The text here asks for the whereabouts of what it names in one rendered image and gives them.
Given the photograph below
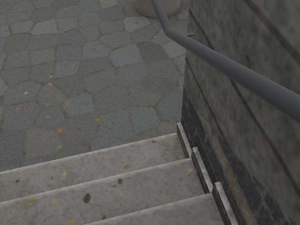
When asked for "stairs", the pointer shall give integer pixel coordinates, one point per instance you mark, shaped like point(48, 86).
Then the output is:
point(148, 182)

